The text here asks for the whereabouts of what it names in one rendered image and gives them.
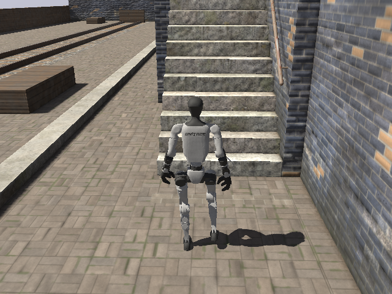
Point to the right robot upper arm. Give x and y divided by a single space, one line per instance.
214 129

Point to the robot left thigh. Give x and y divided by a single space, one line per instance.
181 186

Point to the left robot hand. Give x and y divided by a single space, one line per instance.
168 175

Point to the robot right forearm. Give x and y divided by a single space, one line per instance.
224 165

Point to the robot left forearm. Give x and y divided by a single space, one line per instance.
167 163

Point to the left robot upper arm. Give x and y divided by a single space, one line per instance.
176 129

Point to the robot right shin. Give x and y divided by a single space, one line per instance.
213 213

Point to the right robot hand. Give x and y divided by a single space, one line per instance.
227 182

